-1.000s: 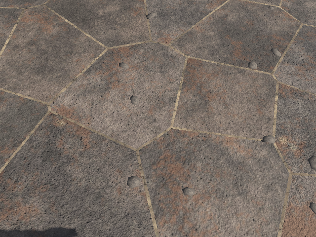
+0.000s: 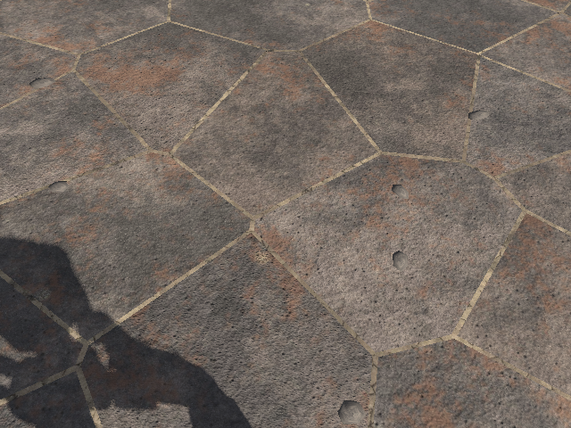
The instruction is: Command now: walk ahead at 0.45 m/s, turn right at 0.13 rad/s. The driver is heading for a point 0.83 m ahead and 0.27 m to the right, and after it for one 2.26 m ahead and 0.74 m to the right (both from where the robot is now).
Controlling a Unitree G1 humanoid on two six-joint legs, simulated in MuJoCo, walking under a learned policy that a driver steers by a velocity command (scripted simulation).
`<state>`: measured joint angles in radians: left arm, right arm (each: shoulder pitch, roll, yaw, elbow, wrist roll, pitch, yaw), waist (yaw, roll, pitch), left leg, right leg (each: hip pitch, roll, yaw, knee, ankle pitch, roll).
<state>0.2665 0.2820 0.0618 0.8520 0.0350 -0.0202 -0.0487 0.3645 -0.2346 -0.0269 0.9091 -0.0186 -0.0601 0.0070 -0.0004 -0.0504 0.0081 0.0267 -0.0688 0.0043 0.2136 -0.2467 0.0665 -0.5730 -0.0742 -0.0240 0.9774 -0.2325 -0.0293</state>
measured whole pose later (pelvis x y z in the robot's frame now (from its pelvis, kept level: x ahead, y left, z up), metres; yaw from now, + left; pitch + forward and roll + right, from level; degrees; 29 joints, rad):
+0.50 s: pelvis +0.26 -0.07 +0.00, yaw -15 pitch +0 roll +0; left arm 0.34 0.27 0.07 0.89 0.00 -0.04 -0.02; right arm 0.15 -0.26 -0.02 0.80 -0.05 -0.04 0.01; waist 0.02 0.03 0.05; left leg -0.63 0.12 -0.05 1.00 -0.20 -0.03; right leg -0.17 0.15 0.05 0.34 -0.17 -0.14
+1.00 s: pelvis +0.56 -0.11 +0.00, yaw -33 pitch +1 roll +1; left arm 0.25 0.32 0.07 0.79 0.03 0.00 -0.04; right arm 0.27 -0.26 -0.03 0.80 -0.02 -0.08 0.00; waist 0.00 -0.05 0.04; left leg -0.18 -0.02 0.11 0.36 -0.20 0.04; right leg -0.54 0.00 0.04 1.13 -0.29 -0.05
